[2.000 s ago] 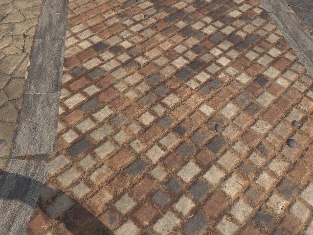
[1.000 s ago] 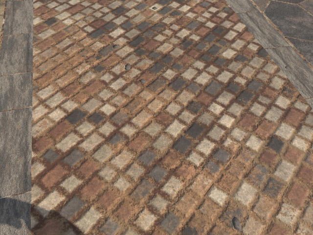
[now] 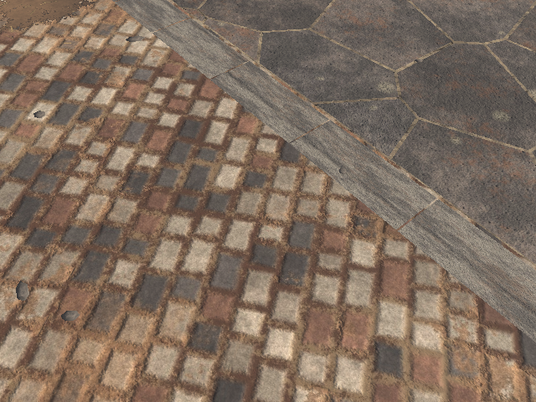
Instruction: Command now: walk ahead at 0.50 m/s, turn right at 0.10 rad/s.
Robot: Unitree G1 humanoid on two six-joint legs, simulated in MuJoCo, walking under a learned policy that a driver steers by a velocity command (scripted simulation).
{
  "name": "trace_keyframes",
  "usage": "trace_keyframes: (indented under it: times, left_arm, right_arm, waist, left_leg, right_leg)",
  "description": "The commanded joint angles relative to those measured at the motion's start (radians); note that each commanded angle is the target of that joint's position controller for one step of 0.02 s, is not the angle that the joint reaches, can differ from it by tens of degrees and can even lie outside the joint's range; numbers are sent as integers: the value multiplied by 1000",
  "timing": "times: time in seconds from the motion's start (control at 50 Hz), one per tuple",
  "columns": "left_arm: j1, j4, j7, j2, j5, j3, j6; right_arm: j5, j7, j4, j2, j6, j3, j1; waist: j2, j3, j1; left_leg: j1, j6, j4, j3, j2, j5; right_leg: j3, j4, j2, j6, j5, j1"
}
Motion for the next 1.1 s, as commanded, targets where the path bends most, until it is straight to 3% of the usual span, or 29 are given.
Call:
trace_keyframes:
  times: [0.02, 0.08, 0.16, 0.2, 0.24, 0.26, 0.28, 0.3, 0.32, 0.36, 0.38, 0.42, 0.46, 0.5, 0.58, 0.64, 0.68, 0.7, 0.72, 0.74, 0.76, 0.78, 0.8, 0.82, 0.88, 0.92, 0.98, 1.04, 1.1]
  left_arm:
    - [-58, -78, -3, 35, 4, 4, -18]
    - [-164, -103, -13, 21, 1, -3, -29]
    - [-257, -132, -34, 35, -9, 1, -46]
    - [-238, -130, -38, 63, -10, 12, -56]
    - [-89, -88, -29, 114, -5, 39, -62]
    - [62, -59, -19, 164, 10, 58, -63]
    - [198, -43, -9, 258, 31, 81, -53]
    - [223, -27, -13, 218, 19, 71, -42]
    - [168, -27, -13, 145, 9, 49, -39]
    - [49, -23, -14, 79, 7, 26, -40]
    - [4, -19, -16, 54, 12, 19, -45]
    - [-40, -5, -17, 58, 17, 26, -58]
    - [-65, 9, -13, 81, 24, 34, -68]
    - [-77, 21, -2, 104, 22, 42, -63]
    - [-49, 44, 21, 144, 8, 51, -37]
    - [-46, 56, 25, 173, -19, 63, -16]
    - [-63, 53, 29, 190, -38, 72, -2]
    - [-67, 52, 30, 177, -41, 69, 5]
    - [-6, 55, 25, 149, -18, 58, 4]
    - [85, 29, 13, 43, 51, 24, 2]
    - [107, 31, 1, 90, 31, 18, -2]
    - [14, 23, -2, 150, -6, 34, 4]
    - [-37, 6, 5, 139, -8, 31, 11]
    - [-56, 15, 18, 132, 6, 30, 22]
    - [-37, 17, 28, 125, 14, 32, 44]
    - [-40, 21, 33, 103, 16, 25, 46]
    - [-68, 17, 32, 92, 14, 19, 52]
    - [-96, 7, 25, 95, 9, 21, 50]
    - [-99, 0, 15, 102, 3, 25, 35]
  right_arm:
    - [8, -10, -60, -171, -13, -37, -43]
    - [21, -15, -32, -179, -1, -36, 15]
    - [28, -22, -3, -191, 22, -39, 81]
    - [29, -29, 1, -207, 33, -46, 79]
    - [27, -33, -3, -206, 39, -45, 56]
    - [15, -31, -20, -164, 35, -29, 43]
    - [4, -31, -55, -64, 22, 1, 111]
    - [27, -29, -55, -72, 9, 4, 156]
    - [47, -29, -57, -168, 9, -24, 89]
    - [36, -30, -78, -160, 21, -31, -7]
    - [28, -30, -78, -147, 33, -36, -9]
    - [30, -26, -80, -101, 58, -31, 7]
    - [22, -30, -103, -92, 73, -33, -18]
    - [11, -23, -125, -82, 73, -30, -44]
    - [8, 13, -176, -66, 69, -22, -155]
    - [5, 32, -216, -107, 81, -39, -184]
    - [-2, 34, -220, -145, 88, -59, -130]
    - [-2, 29, -200, -178, 87, -79, -39]
    - [-2, 7, -188, -252, 87, -106, 36]
    - [-7, -17, -214, -347, 93, -115, 10]
    - [-20, -6, -262, -318, 82, -97, -2]
    - [-12, 4, -278, -262, 76, -86, -46]
    - [7, 2, -272, -229, 74, -77, -91]
    - [16, -5, -273, -202, 79, -68, -128]
    - [-12, -24, -295, -200, 94, -67, -185]
    - [-9, -36, -295, -216, 97, -75, -173]
    - [0, -52, -301, -223, 110, -81, -178]
    - [-1, -54, -306, -217, 123, -80, -184]
    - [2, -49, -307, -211, 133, -80, -172]
  waist:
    - [116, -4, 12]
    - [110, 17, -26]
    - [118, 37, -41]
    - [135, 27, -10]
    - [132, -57, 80]
    - [106, -183, 152]
    - [-103, -356, 166]
    - [-257, -436, 154]
    - [-144, -271, 157]
    - [-59, -93, 110]
    - [-70, -49, 79]
    - [-73, -14, 42]
    - [-37, 19, 21]
    - [-25, 17, 16]
    - [-18, -11, 61]
    - [-27, -25, 54]
    - [-34, -55, 15]
    - [-3, -99, -33]
    - [120, -157, -54]
    - [389, -228, 46]
    - [301, -443, 14]
    - [158, -381, -19]
    - [107, -273, 2]
    - [65, -201, 23]
    - [128, -156, 74]
    - [132, -171, 68]
    - [145, -176, 55]
    - [179, -146, 41]
    - [207, -136, 30]
  left_leg:
    - [47, 173, -185, -199, 259, 176]
    - [39, 152, -175, -151, 232, 204]
    - [95, 142, -117, -200, 266, 200]
    - [128, 123, -69, -238, 289, 219]
    - [98, 87, 91, -210, 245, 379]
    - [-23, 52, 305, -175, 191, 315]
    - [-364, -17, 671, -78, 57, -43]
    - [-532, -31, 868, -131, 34, -431]
    - [-607, -29, 949, -157, 91, -373]
    - [-582, -33, 906, -118, 156, -225]
    - [-540, -36, 866, -124, 182, -178]
    - [-476, -48, 840, -117, 200, -126]
    - [-483, -70, 782, -114, 192, -79]
    - [-459, -81, 651, -86, 183, 21]
    - [-357, -63, 398, -17, 145, 215]
    - [-346, -25, 328, -7, 130, 132]
    - [-264, 12, 282, 31, 84, 55]
    - [-138, 41, 205, 49, 43, 111]
    - [50, 86, 152, -38, 75, 454]
    - [321, 243, 240, -390, 327, 952]
    - [401, 392, 135, -687, 448, 716]
    - [337, 348, 85, -593, 397, 545]
    - [232, 290, 66, -509, 347, 395]
    - [123, 247, 43, -461, 310, 298]
    - [-77, 212, -2, -393, 242, 254]
    - [-91, 212, 2, -379, 227, 265]
    - [-116, 193, -3, -397, 205, 97]
    - [-147, 171, -15, -440, 184, -67]
    - [-114, 158, 6, -500, 183, -81]
  right_leg:
    - [4, -163, -33, 17, 146, -69]
    - [-20, -337, 0, 26, 275, -3]
    - [-14, -455, 39, 22, 278, 43]
    - [-4, -500, 48, 4, 221, 104]
    - [-32, -558, 70, -37, 195, 346]
    - [33, -512, -17, -85, 213, 607]
    - [357, -499, -270, -195, 174, 996]
    - [642, -620, -366, -274, -4, 1031]
    - [539, -657, -324, -235, -100, 902]
    - [312, -727, -241, -189, -27, 649]
    - [232, -766, -209, -177, 30, 559]
    - [129, -827, -193, -180, 123, 454]
    - [28, -830, -196, -191, 376, 417]
    - [-83, -808, -172, -182, 545, 415]
    - [-192, -764, -154, -153, 599, 454]
    - [-195, -678, -195, -130, 615, 546]
    - [-206, -534, -192, -103, 719, 567]
    - [-231, -378, -153, -71, 706, 544]
    - [-254, -144, -75, -6, 502, 427]
    - [-238, 217, 74, 73, -400, 80]
    - [-1, 407, 139, 80, -504, -12]
    - [49, 418, 95, 61, -405, -59]
    - [39, 355, 66, 51, -317, -87]
    - [42, 283, 36, 53, -261, -74]
    - [29, 117, 50, 58, -184, 69]
    - [28, 15, 67, 74, -164, 98]
    - [42, -88, 79, 89, -96, 128]
    - [48, -179, 93, 86, -75, 161]
    - [48, -291, 107, 67, -91, 200]
Keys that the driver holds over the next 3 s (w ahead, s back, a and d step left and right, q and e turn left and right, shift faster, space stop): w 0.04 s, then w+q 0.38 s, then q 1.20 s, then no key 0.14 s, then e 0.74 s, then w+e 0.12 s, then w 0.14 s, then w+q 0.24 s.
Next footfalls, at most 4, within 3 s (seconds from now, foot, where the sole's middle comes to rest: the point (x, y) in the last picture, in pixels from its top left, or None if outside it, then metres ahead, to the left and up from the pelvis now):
0.26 right None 0.32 -0.15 -0.78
0.72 left None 0.48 0.13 -0.78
1.18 right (291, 372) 0.56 -0.08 -0.78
1.60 left None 0.36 0.10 -0.78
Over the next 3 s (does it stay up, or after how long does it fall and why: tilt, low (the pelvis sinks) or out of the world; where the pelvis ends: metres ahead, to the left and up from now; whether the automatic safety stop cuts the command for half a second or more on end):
stays up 0.54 0.06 -0.01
